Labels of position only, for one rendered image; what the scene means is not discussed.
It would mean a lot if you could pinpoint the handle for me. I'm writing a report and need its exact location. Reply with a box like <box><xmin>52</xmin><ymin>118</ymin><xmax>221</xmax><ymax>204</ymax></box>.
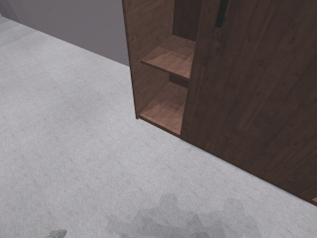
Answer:
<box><xmin>215</xmin><ymin>0</ymin><xmax>229</xmax><ymax>28</ymax></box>

